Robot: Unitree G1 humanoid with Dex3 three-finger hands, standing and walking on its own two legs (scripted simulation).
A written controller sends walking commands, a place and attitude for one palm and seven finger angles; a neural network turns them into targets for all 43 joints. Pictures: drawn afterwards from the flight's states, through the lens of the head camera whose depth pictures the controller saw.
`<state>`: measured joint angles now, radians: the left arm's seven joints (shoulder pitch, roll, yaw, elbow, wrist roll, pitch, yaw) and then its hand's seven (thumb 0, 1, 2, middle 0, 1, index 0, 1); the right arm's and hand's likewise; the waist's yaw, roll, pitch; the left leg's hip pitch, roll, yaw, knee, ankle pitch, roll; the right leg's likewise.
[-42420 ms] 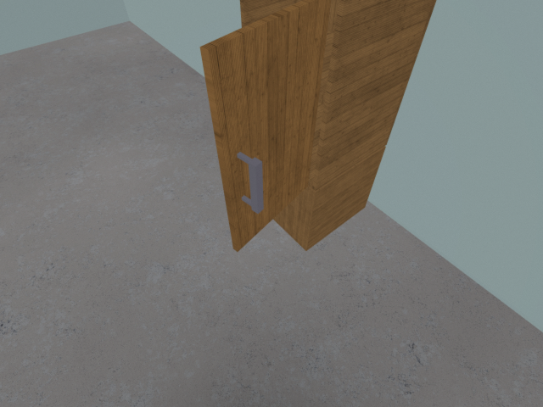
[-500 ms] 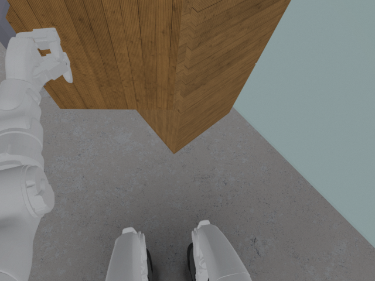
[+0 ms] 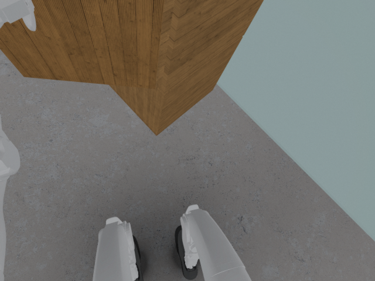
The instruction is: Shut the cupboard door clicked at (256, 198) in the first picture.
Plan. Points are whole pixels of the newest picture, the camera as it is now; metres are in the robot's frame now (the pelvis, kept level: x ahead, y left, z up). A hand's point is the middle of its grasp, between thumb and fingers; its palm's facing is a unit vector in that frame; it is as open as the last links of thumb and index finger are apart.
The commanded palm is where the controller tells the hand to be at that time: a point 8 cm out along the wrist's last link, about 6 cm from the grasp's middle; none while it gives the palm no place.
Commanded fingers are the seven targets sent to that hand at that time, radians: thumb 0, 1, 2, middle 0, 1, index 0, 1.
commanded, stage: pull the fist back off the door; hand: left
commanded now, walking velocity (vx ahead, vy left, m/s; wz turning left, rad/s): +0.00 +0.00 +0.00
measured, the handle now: out of the picture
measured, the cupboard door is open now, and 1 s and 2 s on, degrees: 46 39 39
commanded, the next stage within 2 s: draw the hand back to the body in 0.96 s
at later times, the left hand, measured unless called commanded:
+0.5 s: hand (31, 6) +0.59 +0.18 +0.09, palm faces +0.19 -0.98 -0.02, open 3.1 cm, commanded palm +0.55 +0.20 +0.09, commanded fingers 0.00 0.90 0.90 -1.30 -1.50 -1.30 -1.50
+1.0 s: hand (44, 53) +0.50 +0.16 +0.09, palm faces +0.17 -0.99 -0.04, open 3.1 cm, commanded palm +0.48 +0.20 +0.09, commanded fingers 0.00 0.90 0.90 -1.30 -1.50 -1.30 -1.50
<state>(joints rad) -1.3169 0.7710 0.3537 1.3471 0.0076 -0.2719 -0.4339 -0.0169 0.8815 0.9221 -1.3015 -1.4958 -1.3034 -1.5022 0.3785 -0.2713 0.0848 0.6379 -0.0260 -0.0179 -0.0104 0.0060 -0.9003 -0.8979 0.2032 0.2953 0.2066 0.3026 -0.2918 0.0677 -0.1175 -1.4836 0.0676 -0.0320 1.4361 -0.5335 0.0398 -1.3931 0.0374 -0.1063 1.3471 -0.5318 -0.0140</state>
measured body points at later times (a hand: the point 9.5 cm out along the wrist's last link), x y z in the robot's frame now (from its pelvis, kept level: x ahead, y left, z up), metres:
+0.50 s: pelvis +0.02 +0.00 +0.03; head +0.20 +0.02 +0.44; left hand +0.58 +0.23 +0.10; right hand -0.03 -0.24 -0.07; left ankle +0.05 +0.10 -0.58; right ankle +0.04 -0.12 -0.58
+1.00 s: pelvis +0.03 -0.01 +0.05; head +0.15 +0.01 +0.48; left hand +0.49 +0.21 +0.10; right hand +0.10 -0.27 -0.07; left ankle +0.05 +0.10 -0.58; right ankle +0.04 -0.12 -0.58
